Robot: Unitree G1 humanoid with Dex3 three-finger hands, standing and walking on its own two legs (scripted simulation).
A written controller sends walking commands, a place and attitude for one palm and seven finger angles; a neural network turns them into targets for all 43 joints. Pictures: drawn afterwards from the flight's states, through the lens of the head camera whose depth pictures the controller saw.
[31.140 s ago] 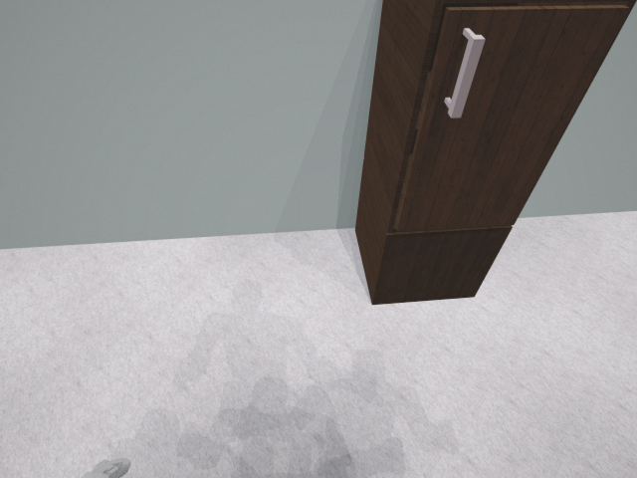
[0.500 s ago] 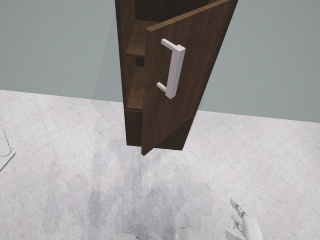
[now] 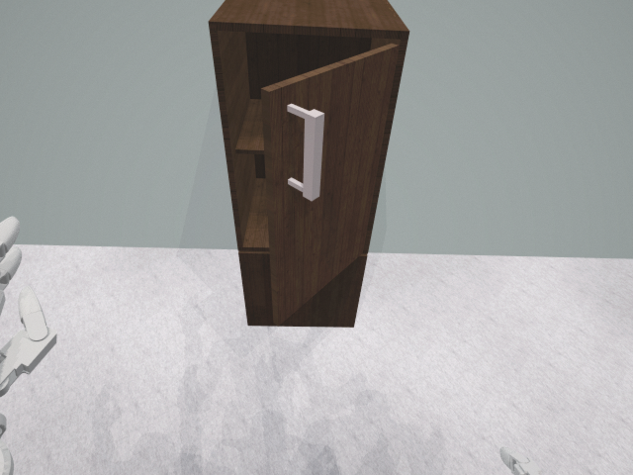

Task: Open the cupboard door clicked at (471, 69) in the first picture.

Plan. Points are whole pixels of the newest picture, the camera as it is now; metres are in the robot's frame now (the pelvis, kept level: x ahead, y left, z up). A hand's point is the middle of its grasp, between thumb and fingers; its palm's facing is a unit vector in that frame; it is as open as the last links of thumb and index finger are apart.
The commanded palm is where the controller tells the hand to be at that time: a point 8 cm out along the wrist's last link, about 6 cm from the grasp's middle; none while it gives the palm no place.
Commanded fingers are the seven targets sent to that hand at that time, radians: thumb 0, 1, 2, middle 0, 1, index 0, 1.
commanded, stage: stop stepping back and stand still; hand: left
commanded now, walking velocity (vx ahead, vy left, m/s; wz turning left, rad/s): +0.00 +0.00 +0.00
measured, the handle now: (303, 153) +0.58 +0.06 +0.15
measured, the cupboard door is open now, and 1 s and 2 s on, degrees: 48 48 48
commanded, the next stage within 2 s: let the arm hang, fingers relaxed in 0.92 s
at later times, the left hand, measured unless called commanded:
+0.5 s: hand (0, 394) +0.14 +0.28 +0.16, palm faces +0.43 -0.81 -0.39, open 7.4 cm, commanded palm +0.08 +0.32 +0.19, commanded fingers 0.00 0.90 0.90 -0.20 -0.30 -0.20 -0.30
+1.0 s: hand out of the picture +0.12 +0.27 +0.17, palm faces +0.42 -0.81 -0.42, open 7.4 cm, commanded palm none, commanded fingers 0.00 0.90 0.90 -0.20 -0.30 -0.20 -0.30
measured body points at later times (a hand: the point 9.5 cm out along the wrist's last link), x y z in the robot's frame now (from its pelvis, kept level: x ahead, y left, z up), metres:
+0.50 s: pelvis -0.06 +0.02 +0.01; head -0.06 +0.03 +0.46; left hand +0.12 +0.32 +0.18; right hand +0.09 -0.21 -0.07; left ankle -0.01 +0.11 -0.73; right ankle -0.08 -0.11 -0.73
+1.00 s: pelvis -0.08 +0.02 +0.02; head -0.08 +0.03 +0.47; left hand +0.09 +0.32 +0.19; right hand +0.08 -0.21 -0.07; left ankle -0.01 +0.11 -0.73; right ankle -0.08 -0.11 -0.73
